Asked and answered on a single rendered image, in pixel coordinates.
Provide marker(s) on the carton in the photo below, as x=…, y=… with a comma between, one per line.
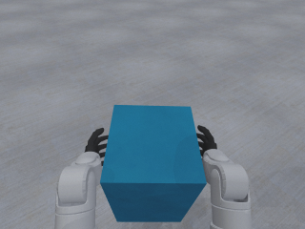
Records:
x=152, y=169

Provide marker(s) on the robot right forearm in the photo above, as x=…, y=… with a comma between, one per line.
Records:
x=230, y=191

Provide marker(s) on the robot left forearm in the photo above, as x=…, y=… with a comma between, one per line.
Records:
x=75, y=199

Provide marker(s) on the robot left hand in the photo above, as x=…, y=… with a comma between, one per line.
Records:
x=94, y=141

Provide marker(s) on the robot right hand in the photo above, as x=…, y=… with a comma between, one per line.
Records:
x=208, y=140

